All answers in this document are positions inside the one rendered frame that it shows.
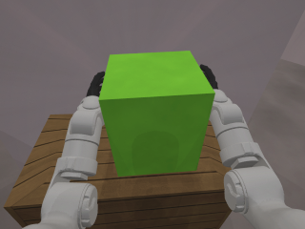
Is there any pedestal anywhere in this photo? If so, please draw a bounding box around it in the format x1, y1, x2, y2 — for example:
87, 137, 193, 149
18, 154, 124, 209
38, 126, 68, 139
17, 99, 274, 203
4, 114, 232, 229

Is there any right robot forearm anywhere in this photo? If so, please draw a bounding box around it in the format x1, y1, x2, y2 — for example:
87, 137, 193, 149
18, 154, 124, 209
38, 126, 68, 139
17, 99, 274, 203
209, 89, 285, 202

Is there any left robot forearm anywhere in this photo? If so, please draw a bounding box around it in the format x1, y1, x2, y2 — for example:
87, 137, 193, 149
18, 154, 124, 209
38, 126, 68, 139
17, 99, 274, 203
40, 95, 105, 220

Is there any left robot hand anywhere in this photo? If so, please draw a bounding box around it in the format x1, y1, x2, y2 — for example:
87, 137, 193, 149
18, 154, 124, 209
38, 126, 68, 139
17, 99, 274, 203
86, 71, 105, 97

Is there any right robot upper arm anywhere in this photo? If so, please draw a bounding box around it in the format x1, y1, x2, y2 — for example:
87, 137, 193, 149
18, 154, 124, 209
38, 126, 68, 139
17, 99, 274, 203
224, 166, 305, 229

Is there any right robot hand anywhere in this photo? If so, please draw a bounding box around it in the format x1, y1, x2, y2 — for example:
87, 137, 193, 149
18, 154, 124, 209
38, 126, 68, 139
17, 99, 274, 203
199, 64, 218, 90

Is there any carton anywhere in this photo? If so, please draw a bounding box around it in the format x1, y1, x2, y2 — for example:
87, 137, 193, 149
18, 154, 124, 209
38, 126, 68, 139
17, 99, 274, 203
98, 51, 215, 177

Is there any left robot upper arm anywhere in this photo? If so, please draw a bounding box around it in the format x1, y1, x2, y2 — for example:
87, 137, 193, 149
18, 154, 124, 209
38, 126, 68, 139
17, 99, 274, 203
22, 182, 98, 229

